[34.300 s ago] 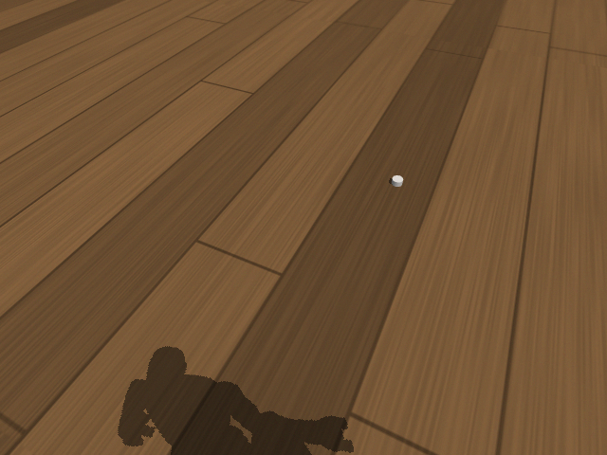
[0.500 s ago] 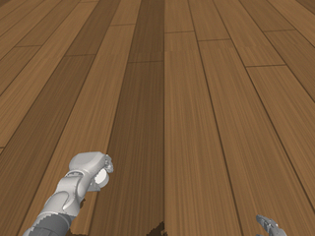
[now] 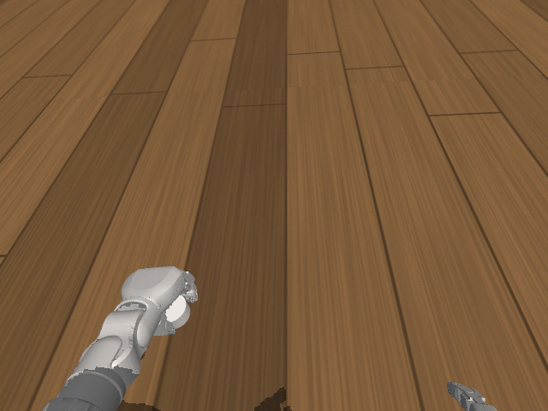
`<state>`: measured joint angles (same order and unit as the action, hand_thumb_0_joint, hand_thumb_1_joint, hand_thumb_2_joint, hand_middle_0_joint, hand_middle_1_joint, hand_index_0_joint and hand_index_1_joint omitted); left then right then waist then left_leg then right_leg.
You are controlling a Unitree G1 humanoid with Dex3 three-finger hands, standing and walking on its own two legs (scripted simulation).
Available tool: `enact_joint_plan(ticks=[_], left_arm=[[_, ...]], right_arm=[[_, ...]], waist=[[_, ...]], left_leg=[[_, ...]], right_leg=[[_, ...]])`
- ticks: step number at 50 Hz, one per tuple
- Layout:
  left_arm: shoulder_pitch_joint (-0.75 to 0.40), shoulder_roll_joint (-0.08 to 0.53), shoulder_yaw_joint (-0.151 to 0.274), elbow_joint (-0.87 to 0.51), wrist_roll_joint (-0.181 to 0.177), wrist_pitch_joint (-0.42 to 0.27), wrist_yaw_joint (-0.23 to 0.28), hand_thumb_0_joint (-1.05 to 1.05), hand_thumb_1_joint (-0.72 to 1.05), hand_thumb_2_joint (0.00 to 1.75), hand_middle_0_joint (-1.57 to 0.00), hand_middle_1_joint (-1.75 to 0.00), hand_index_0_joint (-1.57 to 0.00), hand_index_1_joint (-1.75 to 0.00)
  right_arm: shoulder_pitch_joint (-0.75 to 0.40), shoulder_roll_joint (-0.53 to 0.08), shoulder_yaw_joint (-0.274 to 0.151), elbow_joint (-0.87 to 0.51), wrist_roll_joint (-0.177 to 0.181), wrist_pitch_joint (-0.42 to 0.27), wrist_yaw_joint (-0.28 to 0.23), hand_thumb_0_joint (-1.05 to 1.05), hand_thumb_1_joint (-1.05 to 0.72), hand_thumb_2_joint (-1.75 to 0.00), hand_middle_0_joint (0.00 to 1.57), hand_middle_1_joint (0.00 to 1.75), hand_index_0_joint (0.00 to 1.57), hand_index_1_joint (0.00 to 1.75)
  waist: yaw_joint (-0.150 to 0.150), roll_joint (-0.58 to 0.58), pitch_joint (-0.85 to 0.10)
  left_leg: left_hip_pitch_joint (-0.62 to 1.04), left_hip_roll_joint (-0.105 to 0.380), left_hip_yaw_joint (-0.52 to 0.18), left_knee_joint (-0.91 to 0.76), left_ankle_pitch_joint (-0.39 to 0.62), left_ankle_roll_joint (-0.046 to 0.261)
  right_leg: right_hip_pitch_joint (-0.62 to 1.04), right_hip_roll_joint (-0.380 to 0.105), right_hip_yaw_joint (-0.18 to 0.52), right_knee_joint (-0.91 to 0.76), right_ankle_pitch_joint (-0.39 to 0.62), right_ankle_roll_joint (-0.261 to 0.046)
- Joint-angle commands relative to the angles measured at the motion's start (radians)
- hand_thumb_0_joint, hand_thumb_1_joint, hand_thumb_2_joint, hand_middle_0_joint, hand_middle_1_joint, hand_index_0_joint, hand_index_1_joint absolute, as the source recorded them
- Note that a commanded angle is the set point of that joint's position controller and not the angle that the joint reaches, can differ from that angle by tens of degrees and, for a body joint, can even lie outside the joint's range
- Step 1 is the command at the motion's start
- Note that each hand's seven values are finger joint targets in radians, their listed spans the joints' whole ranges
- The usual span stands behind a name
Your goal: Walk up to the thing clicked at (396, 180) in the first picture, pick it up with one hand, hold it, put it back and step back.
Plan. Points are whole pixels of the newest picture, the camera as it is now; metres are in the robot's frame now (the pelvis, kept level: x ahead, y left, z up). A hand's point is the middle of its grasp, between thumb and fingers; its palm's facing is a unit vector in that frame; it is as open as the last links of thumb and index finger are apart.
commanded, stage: crouch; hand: left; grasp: from above
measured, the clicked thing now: (172, 310) +0.31 +0.22 -0.08
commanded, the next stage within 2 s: lower in 1.98 s
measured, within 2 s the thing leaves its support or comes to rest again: neither
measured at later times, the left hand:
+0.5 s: hand (184, 332) +0.31 +0.23 -0.18, palm faces -0.42 +0.03 -0.91, open 7.2 cm
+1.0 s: hand (210, 351) +0.36 +0.24 -0.43, palm faces -0.45 +0.00 -0.89, open 7.2 cm
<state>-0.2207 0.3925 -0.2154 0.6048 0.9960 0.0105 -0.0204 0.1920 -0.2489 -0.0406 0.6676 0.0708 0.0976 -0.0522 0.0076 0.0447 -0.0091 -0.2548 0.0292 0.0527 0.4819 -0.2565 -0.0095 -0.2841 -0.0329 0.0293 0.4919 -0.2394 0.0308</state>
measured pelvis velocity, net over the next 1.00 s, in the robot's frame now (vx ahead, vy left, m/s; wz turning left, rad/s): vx -0.08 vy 0.01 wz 0.00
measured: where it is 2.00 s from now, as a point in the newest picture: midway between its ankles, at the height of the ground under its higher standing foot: outside the picture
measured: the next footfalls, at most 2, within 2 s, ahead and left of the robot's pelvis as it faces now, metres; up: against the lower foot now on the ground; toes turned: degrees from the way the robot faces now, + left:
none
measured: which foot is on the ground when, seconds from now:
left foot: down 0.00-1.00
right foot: down 0.00-1.00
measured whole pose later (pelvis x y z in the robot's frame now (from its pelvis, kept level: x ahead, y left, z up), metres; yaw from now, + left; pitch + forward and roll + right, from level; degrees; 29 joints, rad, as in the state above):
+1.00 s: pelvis -0.08 +0.01 -0.28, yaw +0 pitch +36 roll -4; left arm -0.80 0.50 -0.03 1.26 1.19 -0.09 0.36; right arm 0.21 -0.22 -0.03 0.75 -0.07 -0.04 0.03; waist -0.19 0.05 -0.19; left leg -1.87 0.03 -0.05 1.88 -0.64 0.00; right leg -1.84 -0.03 0.00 1.82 -0.61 0.05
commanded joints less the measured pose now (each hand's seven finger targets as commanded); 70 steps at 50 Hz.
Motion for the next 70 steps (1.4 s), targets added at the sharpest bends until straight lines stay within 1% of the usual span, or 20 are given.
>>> enact_joint_plan(ticks=[1, 8, 12, 14, 20, 22, 26, 32, 36, 40, 42, 45, 47, 48, 49, 52, 56, 61, 68, 70], left_arm=[[-0.313, 0.193, 0.113, -0.182, 0.011, -0.001, 0.063, 0.0, 0.62, 0.4, -0.96, -0.49, -1.0, -0.45], [-0.273, 0.142, 0.091, -0.042, 0.047, -0.032, 0.137, 0.0, 0.65, 0.39, -1.01, -0.45, -1.04, -0.41], [-0.352, 0.138, 0.088, 0.08, 0.084, -0.047, 0.214, 0.0, 0.69, 0.38, -1.03, -0.44, -1.07, -0.41], [-0.426, 0.123, 0.081, 0.137, 0.102, -0.051, 0.256, 0.0, 0.7, 0.37, -1.03, -0.46, -1.08, -0.41], [-0.551, 0.113, 0.093, 0.311, 0.166, -0.073, 0.367, 0.0, 0.7, 0.38, -1.05, -0.46, -1.09, -0.42], [-0.605, 0.165, 0.126, 0.35, 0.185, -0.07, 0.401, 0.0, 0.72, 0.4, -1.05, -0.51, -1.1, -0.46], [-0.688, 0.18, 0.14, 0.434, 0.184, -0.06, 0.438, 0.0, 0.71, 0.42, -1.05, -0.48, -1.09, -0.44], [-0.761, 0.198, 0.162, 0.465, 0.166, -0.043, 0.444, 0.0, 0.67, 0.41, -1.04, -0.47, -1.08, -0.43], [-0.806, 0.263, 0.194, 0.466, 0.171, -0.031, 0.433, 0.0, 0.64, 0.39, -1.01, -0.45, -1.05, -0.41], [-0.827, 0.279, 0.209, 0.528, 0.166, -0.04, 0.419, 0.0, 0.63, 0.39, -0.99, -0.46, -1.03, -0.42], [-0.907, 0.324, 0.227, 0.479, 0.176, -0.061, 0.418, 0.0, 0.63, 0.37, -0.99, -0.45, -1.03, -0.4], [-0.883, 0.284, 0.214, 0.531, 0.175, -0.082, 0.416, 0.0, 0.66, 0.33, -0.99, -0.43, -1.05, -0.37], [-0.962, 0.341, 0.239, 0.457, 0.187, -0.102, 0.426, 0.0, 0.66, 0.35, -1.01, -0.43, -1.06, -0.38], [-0.896, 0.32, 0.232, 0.546, 0.197, -0.095, 0.427, 0.0, 0.66, 0.36, -1.01, -0.44, -1.06, -0.39], [-0.948, 0.328, 0.235, 0.477, 0.196, -0.108, 0.433, 0.0, 0.67, 0.38, -1.01, -0.46, -1.06, -0.41], [-0.994, 0.364, 0.255, 0.505, 0.208, -0.112, 0.452, 0.0, 0.67, 0.42, -1.02, -0.47, -1.06, -0.42], [-0.961, 0.368, 0.261, 0.581, 0.224, -0.104, 0.459, 0.0, 0.69, 0.43, -1.05, -0.45, -1.09, -0.42], [-1.005, 0.404, 0.283, 0.545, 0.227, -0.118, 0.445, 0.0, 0.7, 0.48, -1.06, -0.48, -1.09, -0.45], [-1.02, 0.432, 0.286, 0.647, 0.23, -0.132, 0.432, 0.0, 0.72, 0.42, -1.05, -0.48, -1.09, -0.43], [-1.054, 0.48, 0.31, 0.607, 0.231, -0.146, 0.431, 0.0, 0.71, 0.42, -1.04, -0.48, -1.08, -0.43]], right_arm=[[-0.064, -0.128, -0.045, -0.132, -0.004, -0.038, -0.004, 0.0, -0.89, -0.9, 0.2, 0.3, 0.2, 0.3], [-0.041, -0.127, -0.052, -0.117, -0.015, -0.026, 0.006, 0.0, -0.89, -0.9, 0.2, 0.3, 0.2, 0.3], [-0.004, -0.138, -0.062, -0.084, -0.032, -0.02, 0.018, 0.0, -0.89, -0.9, 0.2, 0.3, 0.2, 0.3], [0.023, -0.144, -0.071, -0.065, -0.042, -0.023, 0.026, 0.0, -0.9, -0.9, 0.2, 0.3, 0.2, 0.3], [0.079, -0.152, -0.087, -0.054, -0.069, -0.048, 0.042, 0.0, -0.9, -0.9, 0.2, 0.3, 0.2, 0.3], [0.092, -0.161, -0.092, -0.048, -0.074, -0.057, 0.041, 0.0, -0.9, -0.9, 0.2, 0.3, 0.2, 0.3], [0.113, -0.17, -0.094, -0.025, -0.093, -0.082, 0.032, 0.0, -0.9, -0.9, 0.2, 0.3, 0.2, 0.3], [0.134, -0.169, -0.096, -0.016, -0.108, -0.109, 0.019, 0.0, -0.9, -0.9, 0.2, 0.3, 0.2, 0.3], [0.133, -0.183, -0.097, 0.0, -0.119, -0.121, 0.021, 0.0, -0.9, -0.9, 0.2, 0.3, 0.2, 0.3], [0.138, -0.19, -0.086, 0.001, -0.127, -0.13, 0.032, 0.0, -0.9, -0.9, 0.2, 0.3, 0.2, 0.3], [0.15, -0.194, -0.084, 0.008, -0.131, -0.138, 0.037, 0.0, -0.9, -0.9, 0.2, 0.3, 0.2, 0.3], [0.157, -0.205, -0.077, 0.023, -0.138, -0.152, 0.051, 0.0, -0.89, -0.9, 0.2, 0.3, 0.2, 0.3], [0.173, -0.204, -0.075, 0.035, -0.142, -0.159, 0.06, 0.0, -0.9, -0.9, 0.2, 0.3, 0.2, 0.3], [0.176, -0.209, -0.07, 0.031, -0.144, -0.164, 0.067, 0.0, -0.9, -0.9, 0.2, 0.3, 0.2, 0.3], [0.179, -0.201, -0.069, 0.04, -0.149, -0.166, 0.072, 0.0, -0.9, -0.9, 0.2, 0.3, 0.2, 0.3], [0.187, -0.209, -0.064, 0.057, -0.158, -0.174, 0.082, 0.0, -0.9, -0.9, 0.2, 0.3, 0.2, 0.3], [0.183, -0.209, -0.057, 0.051, -0.167, -0.178, 0.102, 0.0, -0.91, -0.9, 0.2, 0.3, 0.2, 0.3], [0.206, -0.219, -0.061, 0.07, -0.181, -0.177, 0.124, 0.0, -0.91, -0.9, 0.2, 0.3, 0.2, 0.3], [0.183, -0.23, -0.055, 0.06, -0.188, -0.169, 0.145, 0.0, -0.91, -0.9, 0.2, 0.3, 0.2, 0.3], [0.2, -0.229, -0.055, 0.077, -0.191, -0.166, 0.152, 0.0, -0.91, -0.9, 0.2, 0.3, 0.2, 0.3]], waist=[[0.001, -0.038, -0.263], [-0.022, -0.087, -0.208], [-0.044, -0.069, -0.228], [-0.069, -0.078, -0.266], [-0.086, -0.023, -0.407], [-0.083, -0.011, -0.467], [-0.107, 0.014, -0.533], [-0.136, 0.029, -0.693], [-0.137, 0.084, -0.747], [-0.173, 0.062, -0.7], [-0.181, 0.086, -0.741], [-0.195, 0.118, -0.745], [-0.196, 0.162, -0.831], [-0.2, 0.139, -0.805], [-0.209, 0.162, -0.82], [-0.219, 0.173, -0.833], [-0.216, 0.191, -0.842], [-0.229, 0.21, -0.85], [-0.239, 0.187, -0.774], [-0.241, 0.19, -0.792]], left_leg=[[0.118, -0.04, -0.003, -0.033, 0.272, 0.019], [0.043, -0.047, -0.004, 0.012, 0.239, 0.02], [-0.045, -0.045, -0.005, 0.107, 0.218, 0.015], [-0.121, -0.042, -0.008, 0.192, 0.194, 0.014], [-0.396, -0.036, -0.02, 0.469, 0.099, 0.007], [-0.494, -0.038, -0.022, 0.545, 0.059, 0.011], [-0.66, -0.032, -0.042, 0.678, -0.022, 0.014], [-0.878, -0.033, -0.045, 0.848, -0.143, 0.023], [-0.941, -0.024, -0.076, 0.922, -0.176, 0.016], [-1.061, -0.022, -0.111, 0.991, -0.277, 0.019], [-1.069, -0.023, -0.124, 1.03, -0.307, 0.018], [-1.085, -0.019, -0.149, 1.083, -0.293, 0.01], [-1.087, -0.026, -0.124, 1.14, -0.254, 0.012], [-1.101, -0.024, -0.135, 1.151, -0.26, 0.01], [-1.124, -0.027, -0.116, 1.18, -0.257, 0.015], [-1.167, -0.029, -0.106, 1.241, -0.254, 0.017], [-1.2, -0.031, -0.092, 1.303, -0.208, 0.018], [-1.238, -0.03, -0.076, 1.389, -0.143, 0.021], [-1.369, -0.03, -0.07, 1.451, -0.244, 0.029], [-1.391, -0.03, -0.062, 1.478, -0.224, 0.032]], right_leg=[[0.067, 0.054, -0.035, -0.049, 0.219, -0.035], [-0.009, 0.047, -0.037, -0.018, 0.196, -0.032], [-0.107, 0.045, -0.036, 0.066, 0.183, -0.036], [-0.19, 0.046, -0.034, 0.14, 0.168, -0.035], [-0.465, 0.048, -0.039, 0.403, 0.073, -0.048], [-0.525, 0.046, -0.041, 0.477, 0.04, -0.049], [-0.71, 0.052, -0.055, 0.617, -0.037, -0.055], [-0.838, 0.043, -0.058, 0.786, -0.125, -0.058], [-0.983, 0.045, -0.077, 0.904, -0.167, -0.065], [-1.141, 0.042, -0.094, 0.993, -0.259, -0.067], [-1.201, 0.04, -0.1, 1.041, -0.281, -0.069], [-1.312, 0.032, -0.109, 1.113, -0.277, -0.07], [-1.301, 0.032, -0.108, 1.147, -0.243, -0.074], [-1.327, 0.026, -0.112, 1.163, -0.248, -0.07], [-1.328, 0.029, -0.11, 1.17, -0.239, -0.071], [-1.366, 0.027, -0.112, 1.216, -0.234, -0.069], [-1.387, 0.028, -0.114, 1.27, -0.196, -0.07], [-1.393, 0.034, -0.121, 1.329, -0.133, -0.064], [-1.463, 0.043, -0.127, 1.382, -0.216, -0.064], [-1.434, 0.049, -0.129, 1.398, -0.189, -0.061]])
